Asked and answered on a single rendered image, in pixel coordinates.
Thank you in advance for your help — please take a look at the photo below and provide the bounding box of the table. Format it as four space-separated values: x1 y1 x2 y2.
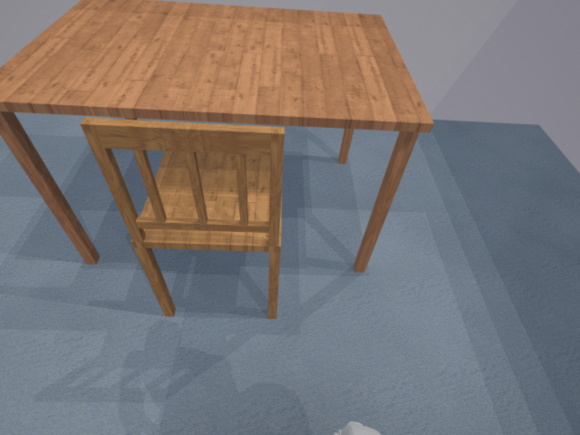
0 0 434 273

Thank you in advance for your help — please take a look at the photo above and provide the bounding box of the chair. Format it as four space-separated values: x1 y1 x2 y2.
81 118 285 319

